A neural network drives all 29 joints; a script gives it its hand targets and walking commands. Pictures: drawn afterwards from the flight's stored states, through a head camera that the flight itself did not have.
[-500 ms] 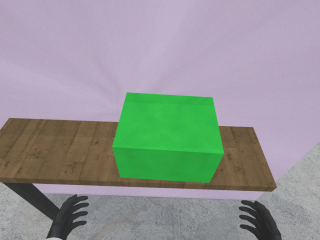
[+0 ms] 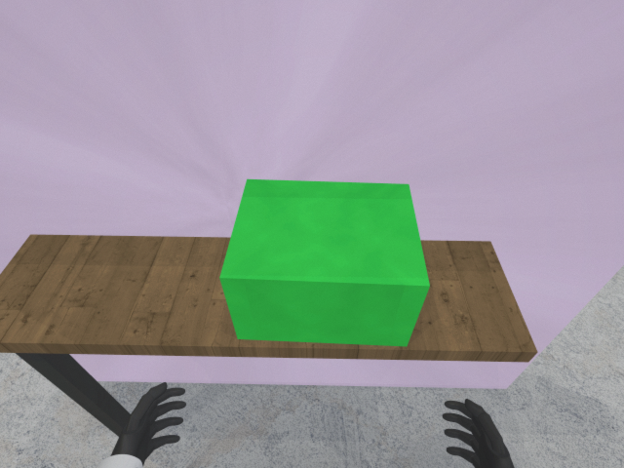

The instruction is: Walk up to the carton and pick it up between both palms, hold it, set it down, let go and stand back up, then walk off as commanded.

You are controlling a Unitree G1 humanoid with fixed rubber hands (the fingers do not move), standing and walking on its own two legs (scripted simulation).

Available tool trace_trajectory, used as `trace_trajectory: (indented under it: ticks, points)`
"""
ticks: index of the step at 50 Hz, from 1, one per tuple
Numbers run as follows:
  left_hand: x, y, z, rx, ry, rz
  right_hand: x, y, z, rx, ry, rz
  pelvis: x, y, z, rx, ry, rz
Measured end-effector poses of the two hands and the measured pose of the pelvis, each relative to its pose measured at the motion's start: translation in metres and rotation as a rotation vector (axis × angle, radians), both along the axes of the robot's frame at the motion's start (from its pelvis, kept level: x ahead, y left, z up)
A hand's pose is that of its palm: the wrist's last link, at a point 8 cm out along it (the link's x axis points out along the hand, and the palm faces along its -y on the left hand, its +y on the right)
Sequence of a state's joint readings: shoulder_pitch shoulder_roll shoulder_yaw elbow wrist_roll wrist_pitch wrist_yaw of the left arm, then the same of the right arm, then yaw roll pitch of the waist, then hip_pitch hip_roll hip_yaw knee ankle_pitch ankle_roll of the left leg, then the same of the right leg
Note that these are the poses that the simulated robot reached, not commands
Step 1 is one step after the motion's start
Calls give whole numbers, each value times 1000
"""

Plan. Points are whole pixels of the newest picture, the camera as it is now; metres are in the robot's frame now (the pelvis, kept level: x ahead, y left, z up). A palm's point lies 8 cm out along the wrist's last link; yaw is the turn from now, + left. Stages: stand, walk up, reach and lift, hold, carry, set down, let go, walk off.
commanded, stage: let go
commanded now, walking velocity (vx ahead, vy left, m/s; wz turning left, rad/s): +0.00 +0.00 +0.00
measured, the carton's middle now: (324, 260) +0.43 +0.01 +0.02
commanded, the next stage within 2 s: stand in 0.34 s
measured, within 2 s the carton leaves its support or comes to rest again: neither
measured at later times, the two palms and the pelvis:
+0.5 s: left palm out of the picture +0.14 +0.25 -0.09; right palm out of the picture +0.15 -0.23 -0.10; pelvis +0.00 +0.00 -0.01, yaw +0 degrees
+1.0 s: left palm out of the picture +0.12 +0.29 -0.11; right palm out of the picture +0.14 -0.29 -0.12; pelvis +0.05 +0.00 -0.01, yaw +1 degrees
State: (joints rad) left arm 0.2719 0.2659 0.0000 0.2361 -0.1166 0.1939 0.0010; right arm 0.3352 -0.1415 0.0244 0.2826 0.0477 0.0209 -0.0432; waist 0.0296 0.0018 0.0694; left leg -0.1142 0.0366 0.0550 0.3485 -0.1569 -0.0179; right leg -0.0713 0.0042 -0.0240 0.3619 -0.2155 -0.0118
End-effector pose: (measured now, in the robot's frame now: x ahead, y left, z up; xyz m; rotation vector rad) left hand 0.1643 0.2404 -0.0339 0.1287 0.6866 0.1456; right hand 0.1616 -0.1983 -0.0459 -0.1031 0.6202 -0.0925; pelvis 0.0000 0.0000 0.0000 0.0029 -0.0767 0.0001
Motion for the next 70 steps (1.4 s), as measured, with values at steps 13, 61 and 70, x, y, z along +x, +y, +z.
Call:
trace_trajectory:
  ticks: [13,61,70]
  points:
    - [-21,-15,-44,-11,167,-4,-14,-18,-22,-57,129,16,-8,3,-2,0,-14,-12]
    - [-52,61,-76,179,433,23,-27,-82,-71,-193,477,-28,42,6,-4,-3,-2,15]
    - [-76,70,-76,182,484,34,-52,-85,-71,-205,527,-41,28,10,-1,-5,-12,11]
